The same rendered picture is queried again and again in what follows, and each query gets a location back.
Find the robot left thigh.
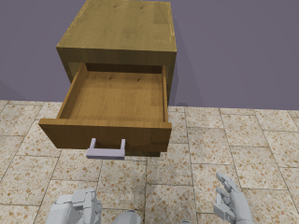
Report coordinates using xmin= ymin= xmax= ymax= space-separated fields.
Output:
xmin=111 ymin=212 xmax=142 ymax=224

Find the left robot hand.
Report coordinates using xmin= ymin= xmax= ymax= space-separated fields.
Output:
xmin=45 ymin=188 xmax=103 ymax=224

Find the right robot hand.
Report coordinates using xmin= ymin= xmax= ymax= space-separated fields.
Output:
xmin=213 ymin=172 xmax=253 ymax=224

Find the handle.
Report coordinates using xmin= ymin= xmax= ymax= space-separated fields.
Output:
xmin=86 ymin=138 xmax=125 ymax=161

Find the drawer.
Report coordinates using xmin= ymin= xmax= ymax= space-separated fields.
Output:
xmin=38 ymin=63 xmax=172 ymax=152

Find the cabinet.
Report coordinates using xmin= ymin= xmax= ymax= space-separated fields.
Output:
xmin=55 ymin=0 xmax=177 ymax=158

